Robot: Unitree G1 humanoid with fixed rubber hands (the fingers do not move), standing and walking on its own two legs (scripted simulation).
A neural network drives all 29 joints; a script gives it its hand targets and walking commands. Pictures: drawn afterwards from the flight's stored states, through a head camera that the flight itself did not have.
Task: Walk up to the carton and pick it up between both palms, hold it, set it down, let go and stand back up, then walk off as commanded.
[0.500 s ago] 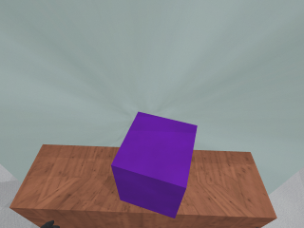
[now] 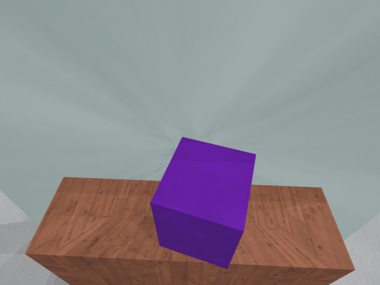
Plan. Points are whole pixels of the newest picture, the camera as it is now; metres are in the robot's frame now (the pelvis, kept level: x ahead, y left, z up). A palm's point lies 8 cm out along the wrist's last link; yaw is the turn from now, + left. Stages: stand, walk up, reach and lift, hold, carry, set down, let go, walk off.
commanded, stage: stand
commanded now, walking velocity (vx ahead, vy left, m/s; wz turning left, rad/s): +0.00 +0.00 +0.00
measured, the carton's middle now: (204, 203) +0.37 -0.03 -0.10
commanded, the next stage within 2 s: walk off in 0.48 s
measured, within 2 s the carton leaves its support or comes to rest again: neither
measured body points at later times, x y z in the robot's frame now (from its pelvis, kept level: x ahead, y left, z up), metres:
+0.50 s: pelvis +0.00 +0.00 +0.00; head +0.00 +0.00 +0.45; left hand +0.09 +0.31 -0.12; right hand +0.10 -0.32 -0.12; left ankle -0.01 +0.11 -0.75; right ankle +0.02 -0.14 -0.75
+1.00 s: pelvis -0.06 -0.05 -0.03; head +0.01 -0.08 +0.41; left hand +0.01 +0.28 -0.12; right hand +0.09 -0.36 -0.16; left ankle -0.01 +0.10 -0.74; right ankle -0.07 -0.16 -0.75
